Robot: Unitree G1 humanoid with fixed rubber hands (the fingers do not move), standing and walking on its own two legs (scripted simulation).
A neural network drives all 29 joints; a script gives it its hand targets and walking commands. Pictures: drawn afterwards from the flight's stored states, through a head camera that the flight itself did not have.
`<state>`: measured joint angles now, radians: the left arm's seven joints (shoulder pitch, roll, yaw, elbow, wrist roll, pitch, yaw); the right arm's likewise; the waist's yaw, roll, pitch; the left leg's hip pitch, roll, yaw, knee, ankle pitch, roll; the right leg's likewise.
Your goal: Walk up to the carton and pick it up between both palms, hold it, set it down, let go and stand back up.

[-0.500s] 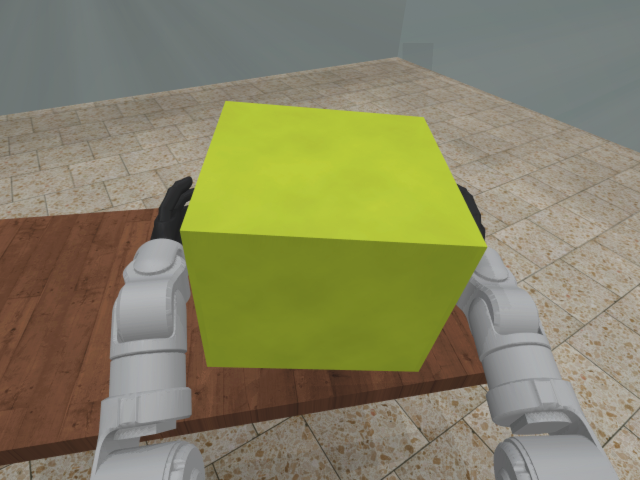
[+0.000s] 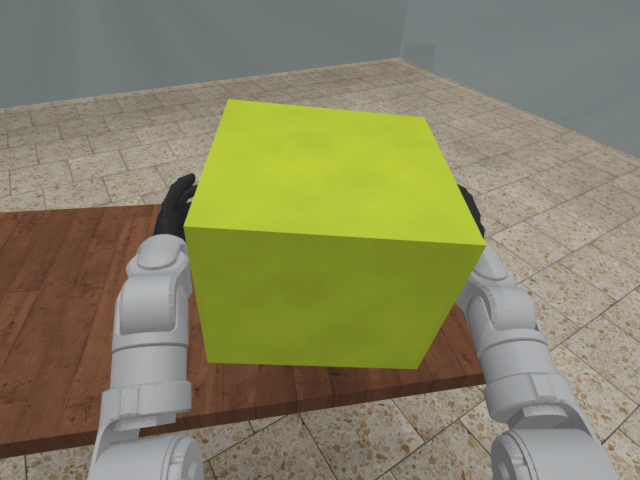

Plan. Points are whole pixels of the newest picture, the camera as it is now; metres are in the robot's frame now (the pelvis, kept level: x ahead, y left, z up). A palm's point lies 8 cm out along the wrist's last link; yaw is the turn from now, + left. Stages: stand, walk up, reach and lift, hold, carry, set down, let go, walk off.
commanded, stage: hold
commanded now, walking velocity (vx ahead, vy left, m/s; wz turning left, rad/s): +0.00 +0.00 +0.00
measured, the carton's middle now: (321, 233) +0.39 +0.00 +0.16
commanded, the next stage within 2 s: none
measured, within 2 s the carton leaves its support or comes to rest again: neither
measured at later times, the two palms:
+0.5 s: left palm (172, 239) +0.36 +0.18 +0.17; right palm (463, 244) +0.36 -0.17 +0.17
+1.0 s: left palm (169, 243) +0.35 +0.18 +0.17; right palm (464, 241) +0.36 -0.17 +0.18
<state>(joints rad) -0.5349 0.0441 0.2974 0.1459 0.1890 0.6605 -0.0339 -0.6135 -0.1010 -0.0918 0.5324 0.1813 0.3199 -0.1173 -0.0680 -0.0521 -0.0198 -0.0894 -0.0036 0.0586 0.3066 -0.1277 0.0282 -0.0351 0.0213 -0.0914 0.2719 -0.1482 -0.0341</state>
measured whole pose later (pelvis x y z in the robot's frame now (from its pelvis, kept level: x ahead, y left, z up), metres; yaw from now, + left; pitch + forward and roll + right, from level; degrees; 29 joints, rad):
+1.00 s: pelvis +0.00 +0.00 +0.00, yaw +0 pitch -5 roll -1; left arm -0.49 0.03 0.30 0.09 0.18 0.65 -0.03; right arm -0.58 -0.11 -0.07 0.46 0.21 0.34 -0.13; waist -0.06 -0.05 -0.04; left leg -0.10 0.00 0.06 0.31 -0.13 0.03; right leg -0.04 0.03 -0.09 0.26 -0.14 -0.03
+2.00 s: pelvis +0.00 +0.00 +0.00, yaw +0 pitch -5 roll +0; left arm -0.53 0.04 0.30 0.11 0.18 0.67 -0.04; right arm -0.59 -0.10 -0.09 0.47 0.18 0.34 -0.13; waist -0.07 -0.04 -0.03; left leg -0.10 0.00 0.06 0.30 -0.13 0.03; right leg -0.04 0.02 -0.09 0.27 -0.15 -0.03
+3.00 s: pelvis +0.00 +0.00 +0.00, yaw +0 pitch -5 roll -1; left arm -0.49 0.03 0.29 0.08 0.18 0.65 -0.03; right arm -0.58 -0.11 -0.06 0.45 0.21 0.33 -0.13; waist -0.06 -0.05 -0.03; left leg -0.10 0.00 0.05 0.31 -0.13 0.03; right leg -0.04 0.03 -0.09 0.26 -0.14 -0.04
